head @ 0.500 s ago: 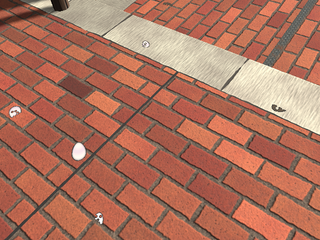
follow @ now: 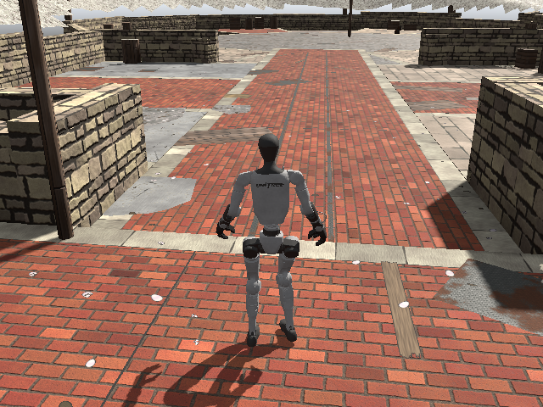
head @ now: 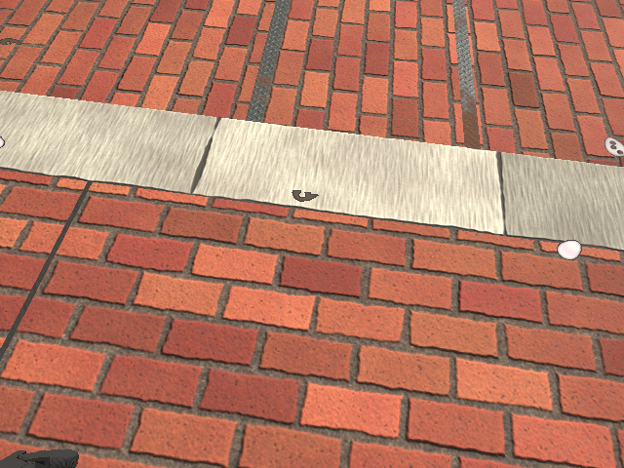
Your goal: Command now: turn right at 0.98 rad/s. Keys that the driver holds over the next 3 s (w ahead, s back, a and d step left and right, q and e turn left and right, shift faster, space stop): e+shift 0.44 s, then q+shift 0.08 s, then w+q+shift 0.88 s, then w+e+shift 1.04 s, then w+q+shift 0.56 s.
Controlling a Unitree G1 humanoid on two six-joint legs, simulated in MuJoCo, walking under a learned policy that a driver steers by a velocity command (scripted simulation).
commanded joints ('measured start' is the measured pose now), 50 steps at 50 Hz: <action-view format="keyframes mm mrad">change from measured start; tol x16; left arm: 1 90 166 58 -28 4 -5 -1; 18 53 66 30 -61 -6 31 -45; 21 174 326 97 -53 16 5 -12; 28 63 48 -8 13 17 -63 1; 50 108 154 40 183 11 -125 -28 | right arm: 1 -129 -93 -14 -123 3 -7 -30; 50 48 -75 26 -178 73 -23 74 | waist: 1 44 172 -64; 18 14 198 -121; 21 13 -326 -188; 24 25 -71 -176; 50 -18 -29 67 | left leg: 1 134 308 -246 -196 30 167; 18 257 389 222 -29 350 103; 19 183 345 271 105 296 45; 21 -420 95 223 624 -491 -110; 23 -450 112 27 776 -383 -76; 28 -274 141 93 651 -65 -79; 33 -479 142 6 458 39 -41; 44 -613 221 43 452 135 -17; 50 -311 122 234 352 -33 105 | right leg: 1 -160 -117 -71 324 20 47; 8 -248 -243 -214 233 98 117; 18 156 -210 -345 -294 182 -9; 19 298 -181 -322 -399 289 -52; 21 628 -520 324 -437 892 -339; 26 385 -395 -29 -471 750 -227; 30 387 -395 9 -670 -89 -212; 35 514 -488 -17 -752 -117 -192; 47 564 -488 -427 -791 175 -124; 50 542 -456 -518 -617 744 -110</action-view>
